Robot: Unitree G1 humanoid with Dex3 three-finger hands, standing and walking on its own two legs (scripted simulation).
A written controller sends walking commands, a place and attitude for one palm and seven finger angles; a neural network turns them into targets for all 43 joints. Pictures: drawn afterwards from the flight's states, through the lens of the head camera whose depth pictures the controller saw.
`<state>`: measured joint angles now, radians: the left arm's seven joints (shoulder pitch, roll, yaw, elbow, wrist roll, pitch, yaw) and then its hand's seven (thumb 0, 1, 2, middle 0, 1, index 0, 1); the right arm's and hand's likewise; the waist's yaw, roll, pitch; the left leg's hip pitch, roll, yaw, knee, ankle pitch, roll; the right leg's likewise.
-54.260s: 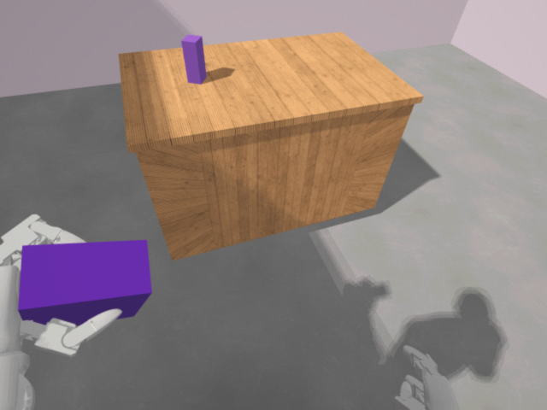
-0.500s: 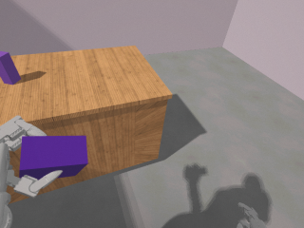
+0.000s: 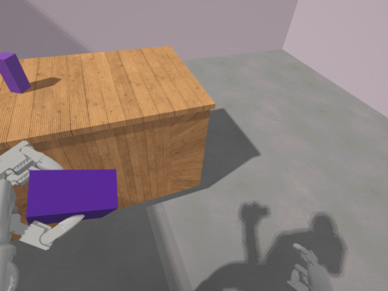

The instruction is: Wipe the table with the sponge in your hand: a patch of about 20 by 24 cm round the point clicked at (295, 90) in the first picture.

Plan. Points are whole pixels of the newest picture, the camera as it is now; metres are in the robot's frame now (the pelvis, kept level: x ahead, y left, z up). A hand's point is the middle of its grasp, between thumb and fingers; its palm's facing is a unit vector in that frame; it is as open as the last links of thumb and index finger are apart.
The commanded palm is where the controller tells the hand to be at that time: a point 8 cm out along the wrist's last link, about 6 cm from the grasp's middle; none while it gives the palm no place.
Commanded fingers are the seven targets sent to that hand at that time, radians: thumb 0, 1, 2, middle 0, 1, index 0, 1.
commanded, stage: stop stepping back and stand still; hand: left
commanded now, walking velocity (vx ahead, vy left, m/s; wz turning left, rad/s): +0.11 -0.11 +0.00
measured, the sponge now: (84, 197) +0.23 +0.20 +0.15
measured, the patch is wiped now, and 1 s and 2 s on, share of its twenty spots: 1.00 1.00 1.00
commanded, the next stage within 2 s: stand and wait in 0.12 s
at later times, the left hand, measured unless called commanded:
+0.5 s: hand (43, 184) +0.23 +0.25 +0.17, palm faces +0.44 -0.81 -0.38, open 9.9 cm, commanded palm +0.17 +0.28 +0.19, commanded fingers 0.00 0.10 1.30 -1.20 -1.60 -1.20 -1.60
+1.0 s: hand (46, 175) +0.25 +0.27 +0.16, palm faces +0.41 -0.85 -0.34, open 9.9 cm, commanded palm +0.20 +0.30 +0.19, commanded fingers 0.00 0.10 1.30 -1.20 -1.60 -1.20 -1.60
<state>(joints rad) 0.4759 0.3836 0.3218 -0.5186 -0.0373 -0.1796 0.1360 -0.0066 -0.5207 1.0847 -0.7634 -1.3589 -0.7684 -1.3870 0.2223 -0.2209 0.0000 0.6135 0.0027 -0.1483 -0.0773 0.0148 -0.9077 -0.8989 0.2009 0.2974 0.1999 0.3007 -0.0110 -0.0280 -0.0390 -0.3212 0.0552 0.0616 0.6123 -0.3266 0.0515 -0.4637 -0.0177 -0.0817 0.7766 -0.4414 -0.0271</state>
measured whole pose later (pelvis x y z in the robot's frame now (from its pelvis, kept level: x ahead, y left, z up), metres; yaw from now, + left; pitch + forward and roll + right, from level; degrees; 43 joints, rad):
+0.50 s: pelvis +0.02 +0.00 +0.00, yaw +2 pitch -1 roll +0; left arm 0.46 0.40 0.37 -0.50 -0.04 -0.17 0.16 -0.01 -0.52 1.08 -0.76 -1.36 -0.77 -1.39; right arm 0.21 -0.20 -0.01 0.63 0.02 -0.13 -0.07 0.02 -0.91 -0.90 0.20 0.30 0.20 0.30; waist -0.02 -0.04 0.02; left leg -0.33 0.03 0.04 0.63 -0.27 0.01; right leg -0.30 0.00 -0.03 0.64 -0.36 0.00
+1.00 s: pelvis +0.05 +0.02 +0.01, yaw +2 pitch +0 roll -1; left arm 0.49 0.35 0.31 -0.48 -0.05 -0.15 0.15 -0.01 -0.52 1.08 -0.76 -1.36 -0.77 -1.39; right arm 0.14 -0.19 0.01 0.60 0.01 -0.10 -0.05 0.01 -0.91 -0.90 0.20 0.30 0.20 0.30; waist 0.00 -0.02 0.00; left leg -0.26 0.02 0.05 0.51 -0.25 0.02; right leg -0.19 0.01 -0.02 0.43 -0.24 0.01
